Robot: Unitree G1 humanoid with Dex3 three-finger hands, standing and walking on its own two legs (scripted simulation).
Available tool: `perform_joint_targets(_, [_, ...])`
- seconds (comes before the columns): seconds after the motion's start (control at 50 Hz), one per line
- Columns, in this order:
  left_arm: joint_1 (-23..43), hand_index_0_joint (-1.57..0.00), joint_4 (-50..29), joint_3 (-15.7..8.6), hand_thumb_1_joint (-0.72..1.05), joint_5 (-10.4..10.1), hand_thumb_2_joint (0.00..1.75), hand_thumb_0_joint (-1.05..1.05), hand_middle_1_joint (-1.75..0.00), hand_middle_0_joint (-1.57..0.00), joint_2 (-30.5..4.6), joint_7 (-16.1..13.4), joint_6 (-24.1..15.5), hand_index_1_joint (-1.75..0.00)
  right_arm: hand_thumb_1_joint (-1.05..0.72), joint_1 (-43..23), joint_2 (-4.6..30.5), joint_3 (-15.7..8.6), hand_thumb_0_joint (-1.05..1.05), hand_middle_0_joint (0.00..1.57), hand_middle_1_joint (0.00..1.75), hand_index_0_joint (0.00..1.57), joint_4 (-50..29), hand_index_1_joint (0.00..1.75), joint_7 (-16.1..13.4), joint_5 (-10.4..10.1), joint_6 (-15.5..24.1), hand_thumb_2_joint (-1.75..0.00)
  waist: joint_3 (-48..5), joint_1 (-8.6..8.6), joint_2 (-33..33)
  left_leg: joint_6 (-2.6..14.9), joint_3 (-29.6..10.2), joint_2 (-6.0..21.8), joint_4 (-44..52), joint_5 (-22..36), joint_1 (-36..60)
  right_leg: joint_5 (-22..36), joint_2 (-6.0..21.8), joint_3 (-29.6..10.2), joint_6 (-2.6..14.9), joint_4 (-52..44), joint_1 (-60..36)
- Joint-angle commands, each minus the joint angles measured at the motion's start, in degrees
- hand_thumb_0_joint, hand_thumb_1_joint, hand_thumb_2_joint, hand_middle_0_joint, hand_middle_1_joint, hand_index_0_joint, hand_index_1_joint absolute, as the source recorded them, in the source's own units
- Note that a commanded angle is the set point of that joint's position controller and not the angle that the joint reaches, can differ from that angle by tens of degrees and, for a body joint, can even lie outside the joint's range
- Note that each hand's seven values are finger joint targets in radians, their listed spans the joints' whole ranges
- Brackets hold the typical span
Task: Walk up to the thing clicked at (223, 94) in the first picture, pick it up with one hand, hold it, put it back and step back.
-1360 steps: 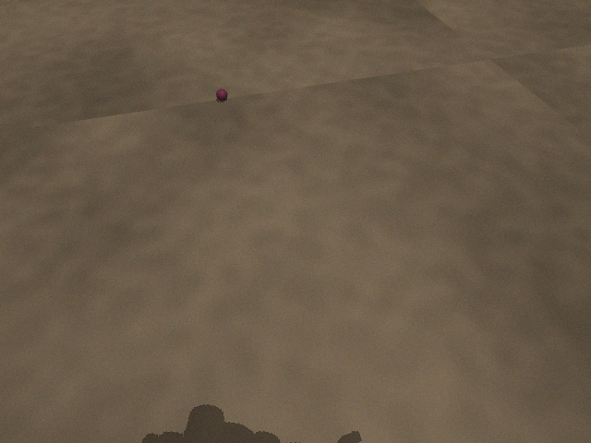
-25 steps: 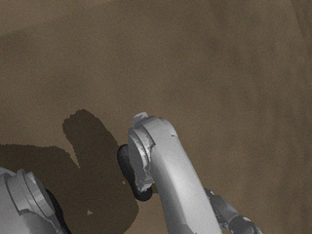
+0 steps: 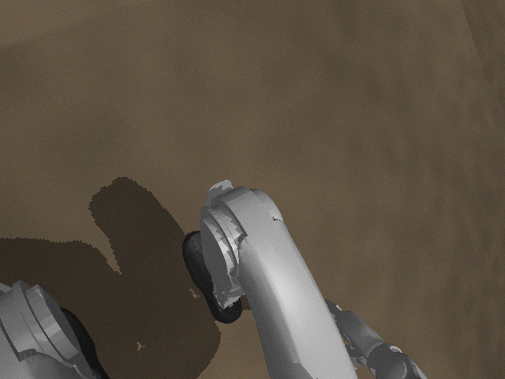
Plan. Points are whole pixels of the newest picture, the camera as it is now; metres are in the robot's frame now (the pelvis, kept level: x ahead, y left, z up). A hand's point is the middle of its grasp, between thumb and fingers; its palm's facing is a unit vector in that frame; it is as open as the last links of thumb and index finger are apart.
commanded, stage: open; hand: left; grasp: from above
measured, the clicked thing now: out of the picture +0.50 +0.35 -0.28
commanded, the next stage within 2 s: withdraw in 0.94 s
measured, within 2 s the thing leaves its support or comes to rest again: rests again in 0.28 s
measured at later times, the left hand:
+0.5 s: hand out of the picture +0.50 +0.35 -0.23, palm faces -0.45 -0.13 -0.88, open 11.1 cm
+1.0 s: hand out of the picture +0.50 +0.35 -0.24, palm faces -0.45 -0.14 -0.88, open 13.7 cm
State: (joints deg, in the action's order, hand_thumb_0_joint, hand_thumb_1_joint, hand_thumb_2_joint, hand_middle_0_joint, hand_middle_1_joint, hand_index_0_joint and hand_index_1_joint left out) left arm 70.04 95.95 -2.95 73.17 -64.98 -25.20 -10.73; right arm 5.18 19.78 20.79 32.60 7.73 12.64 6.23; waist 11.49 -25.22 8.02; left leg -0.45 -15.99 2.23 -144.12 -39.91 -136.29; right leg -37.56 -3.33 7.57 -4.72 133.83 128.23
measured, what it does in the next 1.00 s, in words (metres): stands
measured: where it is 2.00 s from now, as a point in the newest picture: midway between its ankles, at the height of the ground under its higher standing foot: (158, 331)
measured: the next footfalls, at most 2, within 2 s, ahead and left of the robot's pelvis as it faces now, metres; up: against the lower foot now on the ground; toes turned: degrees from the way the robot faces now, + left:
none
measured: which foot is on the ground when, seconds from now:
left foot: down 0.00-1.00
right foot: down 0.00-1.00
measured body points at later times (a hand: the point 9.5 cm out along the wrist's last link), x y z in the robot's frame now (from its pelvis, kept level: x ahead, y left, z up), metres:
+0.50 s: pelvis +0.00 +0.00 +0.00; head +0.30 +0.13 +0.31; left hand +0.52 +0.35 -0.18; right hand +0.05 -0.25 -0.05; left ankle +0.06 +0.13 -0.28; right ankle +0.12 -0.13 -0.28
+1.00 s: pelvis +0.00 +0.00 +0.00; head +0.30 +0.13 +0.31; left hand +0.52 +0.35 -0.19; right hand +0.05 -0.25 -0.05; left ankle +0.06 +0.13 -0.28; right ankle +0.12 -0.13 -0.28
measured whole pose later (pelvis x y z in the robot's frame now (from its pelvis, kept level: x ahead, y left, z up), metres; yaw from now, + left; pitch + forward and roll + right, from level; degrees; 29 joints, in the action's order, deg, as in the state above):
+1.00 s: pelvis +0.00 +0.00 +0.00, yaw -1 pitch +30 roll -16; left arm 70.4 93.7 -2.7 72.4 -66.3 -23.5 -11.1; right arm 5.4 20.4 21.2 31.8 7.5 12.9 5.4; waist 12.2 -25.1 7.9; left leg -0.1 -16.3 2.2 -144.2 -39.8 -136.7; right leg -37.3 -3.2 8.1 -4.5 133.4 128.2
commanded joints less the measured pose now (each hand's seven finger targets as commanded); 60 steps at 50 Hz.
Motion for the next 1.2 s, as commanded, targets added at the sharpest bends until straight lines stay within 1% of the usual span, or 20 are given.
perform_joint_targets(0.0, [16.7, -0.89, -10.0, -1.1, 0.54, -0.9, 0.60, 0.00, -0.69, -0.84, -14.7, -2.4, -0.4, -0.63, -0.90, 11.2, 19.0, -5.3, 0.00, 0.20, 0.30, 0.20, 1.1, 0.30, -1.2, -0.2, -0.2, -0.90, -40.7, -3.24, -35.1, 0.74, 6.2, 2.4, 13.1, 15.3, 31.7, 17.5, -1.5, 8.0, 5.20, -10.7, -22.1])
perform_joint_targets(0.06, [15.0, -0.76, -6.8, 0.1, 0.31, -0.9, 0.61, 0.00, -0.70, -0.71, -12.8, -2.5, -0.4, -0.66, -0.90, 11.0, 18.8, -5.3, 0.00, 0.20, 0.30, 0.20, 1.4, 0.30, -1.3, -0.3, -0.3, -0.90, -38.1, -3.60, -33.9, 0.66, 5.7, 2.5, 13.6, 13.9, 31.1, 16.1, -1.8, 8.4, 5.45, -10.6, -20.6])
perform_joint_targets(0.1, [18.2, -0.68, -11.7, -1.4, 0.21, -0.9, 0.61, 0.00, -0.72, -0.64, -15.4, -2.6, -0.8, -0.68, -0.90, 11.0, 19.2, -5.4, 0.00, 0.20, 0.30, 0.20, 1.2, 0.30, -1.4, -0.2, -0.2, -0.90, -40.7, -3.11, -36.4, 0.42, 5.7, 2.5, 13.4, 15.3, 32.5, 17.2, -1.4, 8.3, 5.47, -10.6, -21.1])
perform_joint_targets(0.16, [15.2, -0.58, -7.7, -0.2, 0.09, -0.6, 0.64, 0.00, -0.75, -0.54, -13.5, -2.6, -0.2, -0.71, -0.90, 11.4, 18.8, -5.3, 0.00, 0.20, 0.30, 0.20, 1.5, 0.30, -1.2, -0.2, -0.4, -0.90, -39.7, -3.35, -34.3, 0.76, 5.9, 2.6, 13.5, 15.5, 32.0, 17.6, -1.9, 8.2, 5.18, -10.7, -22.2])
perform_joint_targets(0.24, [14.6, -0.48, -6.4, 0.9, -0.04, -1.2, 0.69, 0.00, -0.80, -0.44, -11.8, -1.9, -0.1, -0.77, -0.90, 11.0, 18.7, -5.2, 0.00, 0.20, 0.30, 0.20, 1.7, 0.30, -1.1, -0.3, -0.2, -0.90, -36.9, -4.07, -33.8, 0.77, 5.6, 2.5, 13.5, 14.3, 30.5, 16.4, -1.6, 8.2, 5.28, -10.7, -20.1])
perform_joint_targets(0.34, [15.7, -0.39, -8.6, -0.3, -0.14, -1.2, 0.74, 0.00, -0.87, -0.36, -13.6, -1.0, -0.1, -0.83, -0.90, 12.2, 19.1, -5.3, 0.00, 0.20, 0.30, 0.20, 1.8, 0.30, -1.1, -0.3, -0.4, -0.90, -37.8, -3.80, -34.9, 0.38, 5.3, 2.5, 13.8, 15.2, 31.5, 16.7, -1.1, 8.2, 5.41, -10.6, -19.5])
perform_joint_targets(0.38, [14.6, -0.37, -7.8, 0.6, -0.17, -1.4, 0.77, 0.00, -0.88, -0.34, -12.4, -0.5, -0.1, -0.85, -0.90, 11.8, 18.8, -5.3, 0.00, 0.20, 0.30, 0.20, 1.3, 0.30, -1.1, -0.4, -0.6, -0.90, -37.5, -4.21, -33.3, 0.86, 5.7, 2.4, 13.5, 14.1, 30.7, 16.0, -1.4, 8.0, 5.22, -11.1, -20.4])
perform_joint_targets(0.44, [15.0, -0.31, -9.0, 0.1, -0.24, -1.5, 0.81, 0.00, -0.92, -0.28, -14.0, -0.4, -0.2, -0.89, -0.90, 11.1, 18.9, -5.2, 0.00, 0.20, 0.30, 0.20, 0.6, 0.30, -1.3, -0.4, -0.7, -0.90, -39.7, -3.08, -34.2, 0.85, 5.9, 2.4, 13.4, 15.5, 31.5, 17.2, -1.5, 7.7, 5.16, -10.8, -22.2])
perform_joint_targets(0.54, [15.1, -0.22, -9.9, 0.0, -0.36, -1.4, 0.89, 0.00, -0.95, -0.21, -13.4, -0.1, -0.4, -0.95, -0.90, 11.6, 19.0, -5.2, 0.00, 0.20, 0.30, 0.20, 0.8, 0.30, -1.2, -0.4, -1.0, -0.90, -38.5, -3.67, -34.8, 0.63, 5.6, 2.5, 13.4, 16.1, 32.1, 16.9, -1.5, 8.1, 5.42, -10.8, -20.5])
perform_joint_targets(0.66, [14.8, -0.14, -9.6, -0.3, -0.44, -1.2, 0.97, 0.00, -1.02, -0.14, -13.3, -0.3, -0.6, -1.02, -0.90, 12.5, 19.1, -5.1, 0.00, 0.20, 0.30, 0.20, 1.0, 0.30, -1.1, -0.1, -1.4, -0.90, -37.3, -3.83, -33.7, 0.76, 5.8, 2.3, 13.2, 15.2, 30.4, 16.4, -1.5, 8.1, 5.48, -11.0, -20.8])
perform_joint_targets(0.72, [15.7, -0.10, -11.1, -0.8, -0.48, -1.0, 1.00, 0.00, -1.05, -0.10, -14.6, -0.6, -0.7, -1.05, -0.90, 11.1, 19.5, -5.0, 0.00, 0.20, 0.30, 0.20, -0.3, 0.30, -1.2, -0.1, -1.3, -0.90, -39.9, -3.19, -35.3, 0.37, 5.4, 2.5, 13.4, 16.8, 32.9, 17.3, -1.4, 8.4, 5.73, -10.8, -20.7])
perform_joint_targets(0.78, [14.0, -0.07, -8.3, -0.4, -0.52, -1.1, 1.03, 0.00, -1.06, -0.08, -13.1, -0.3, -0.6, -1.07, -0.90, 12.6, 19.7, -5.2, 0.00, 0.20, 0.30, 0.20, 1.3, 0.30, -1.2, 0.0, -1.4, -0.90, -35.8, -4.05, -33.7, 0.43, 5.3, 2.3, 13.1, 14.9, 30.6, 15.9, -1.3, 8.6, 5.74, -11.0, -18.7])
perform_joint_targets(0.82, [14.8, -0.07, -9.2, 0.1, -0.51, -1.4, 1.05, 0.00, -1.07, -0.08, -13.5, -0.2, -0.7, -1.08, -0.90, 12.0, 19.1, -4.9, 0.00, 0.20, 0.30, 0.20, 0.9, 0.30, -1.3, 0.0, -1.4, -0.90, -37.0, -3.88, -32.8, 0.87, 5.9, 2.3, 13.1, 13.4, 29.6, 15.3, -1.6, 8.1, 5.43, -11.6, -21.3])
perform_joint_targets(0.84, [17.4, -0.07, -13.8, -1.5, -0.52, -1.3, 1.06, 0.00, -1.07, -0.08, -16.2, -0.3, -1.0, -1.08, -0.89, 12.4, 19.5, -5.1, 0.00, 0.20, 0.30, 0.20, 0.9, 0.30, -1.4, 0.0, -1.4, -0.90, -40.0, -3.35, -34.9, 0.74, 6.0, 2.4, 12.8, 15.2, 31.0, 16.9, -1.3, 8.0, 5.31, -11.4, -22.3])
perform_joint_targets(0.88, [14.8, -0.06, -11.2, -0.6, -0.53, -1.1, 1.06, 0.00, -1.07, -0.08, -14.9, -0.1, -0.4, -1.08, -0.90, 11.5, 19.1, -5.0, 0.00, 0.20, 0.30, 0.20, 0.2, 0.30, -1.2, -0.1, -1.2, -0.90, -40.5, -2.79, -35.1, 0.69, 5.9, 2.5, 13.1, 17.0, 32.6, 17.8, -1.5, 7.9, 5.32, -10.9, -22.3])
perform_joint_targets(0.94, [14.2, -0.06, -9.3, -0.5, -0.52, -1.8, 1.06, 0.00, -1.07, -0.07, -13.2, 0.0, -0.6, -1.08, -0.90, 12.5, 19.8, -5.3, 0.00, 0.20, 0.30, 0.20, 1.1, 0.30, -1.3, 0.0, -1.3, -0.90, -36.3, -4.11, -32.8, 0.57, 5.5, 2.4, 13.0, 14.6, 30.2, 15.7, -1.4, 8.6, 5.66, -11.6, -19.8])
perform_joint_targets(1.0, [15.7, -0.06, -12.0, -1.8, -0.51, -0.9, 1.06, 0.00, -1.08, -0.07, -16.0, 0.1, -0.7, -1.09, -0.89, 12.4, 19.9, -5.4, 0.00, 0.20, 0.30, 0.20, 0.7, 0.30, -1.4, 0.1, -1.5, -0.90, -38.9, -2.77, -35.7, 0.10, 5.2, 2.5, 13.4, 16.0, 32.8, 16.3, -1.1, 8.5, 5.94, -11.1, -19.6])
perform_joint_targets(1.04, [13.5, -0.07, -9.3, -0.6, -0.58, -1.3, 1.02, 0.00, -1.04, -0.07, -13.9, 0.2, -0.6, -1.04, -0.91, 11.6, 19.2, -5.3, 0.00, 0.20, 0.30, 0.20, 0.2, 0.30, -1.3, 0.0, -1.6, -0.90, -38.2, -3.14, -33.7, 0.62, 5.7, 2.4, 13.3, 15.0, 31.0, 16.0, -1.5, 8.3, 5.66, -11.1, -21.3])
perform_joint_targets(1.08, [17.1, -0.06, -16.4, -2.9, -0.58, -1.2, 1.02, 0.00, -1.03, -0.06, -17.2, -0.1, -1.0, -1.04, -0.91, 12.1, 19.7, -5.5, 0.00, 0.20, 0.30, 0.20, -0.2, 0.30, -1.3, 0.1, -1.6, -0.90, -42.9, -2.19, -36.8, 0.18, 5.6, 2.5, 13.3, 18.2, 34.0, 18.5, -1.2, 8.3, 5.65, -10.9, -22.8])
perform_joint_targets(1.18, [14.0, -0.05, -17.7, -3.7, -0.60, -1.4, 1.03, 0.00, -1.02, -0.07, -15.0, 0.6, 1.5, -1.03, -0.91, 12.7, 19.0, -7.2, 0.00, 0.20, 0.30, 0.20, -0.3, 0.30, -0.3, -0.4, -1.7, -0.91, -44.2, -0.38, -39.5, -0.16, 6.4, 2.1, 13.4, 20.4, 35.5, 19.0, -1.2, 8.1, 6.36, -10.8, -20.9])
